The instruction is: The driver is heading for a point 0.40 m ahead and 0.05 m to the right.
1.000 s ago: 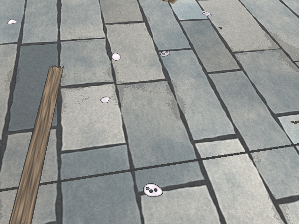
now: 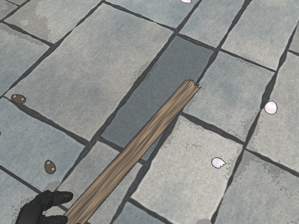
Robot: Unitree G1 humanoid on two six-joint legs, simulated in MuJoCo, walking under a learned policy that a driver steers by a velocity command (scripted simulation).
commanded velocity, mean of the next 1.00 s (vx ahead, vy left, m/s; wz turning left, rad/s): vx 0.27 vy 0.00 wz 0.25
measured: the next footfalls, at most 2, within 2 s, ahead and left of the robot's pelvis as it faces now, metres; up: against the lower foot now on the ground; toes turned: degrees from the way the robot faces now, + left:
right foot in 0.16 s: +0.24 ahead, -0.12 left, +0.00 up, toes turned +19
left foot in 0.70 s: +0.37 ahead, +0.09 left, +0.00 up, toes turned +11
